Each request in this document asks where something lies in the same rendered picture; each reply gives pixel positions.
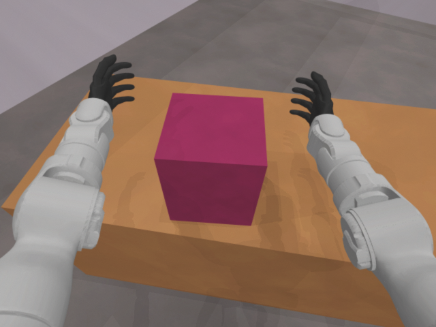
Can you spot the carton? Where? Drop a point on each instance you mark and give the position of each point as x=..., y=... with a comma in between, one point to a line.
x=211, y=158

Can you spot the right robot forearm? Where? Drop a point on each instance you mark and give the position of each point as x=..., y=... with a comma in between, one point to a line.
x=347, y=173

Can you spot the left robot hand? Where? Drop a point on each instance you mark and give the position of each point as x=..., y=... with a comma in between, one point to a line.
x=103, y=80

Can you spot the robot left upper arm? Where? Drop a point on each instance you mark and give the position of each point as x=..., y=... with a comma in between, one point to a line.
x=59, y=219

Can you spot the robot right upper arm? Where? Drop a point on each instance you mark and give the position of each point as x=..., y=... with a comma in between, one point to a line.
x=390, y=239

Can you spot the right robot hand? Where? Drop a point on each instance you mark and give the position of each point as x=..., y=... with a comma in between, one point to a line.
x=321, y=98

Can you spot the left robot forearm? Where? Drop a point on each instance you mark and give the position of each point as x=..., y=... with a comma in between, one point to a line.
x=81, y=155

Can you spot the pedestal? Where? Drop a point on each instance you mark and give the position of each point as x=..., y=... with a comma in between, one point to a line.
x=292, y=256

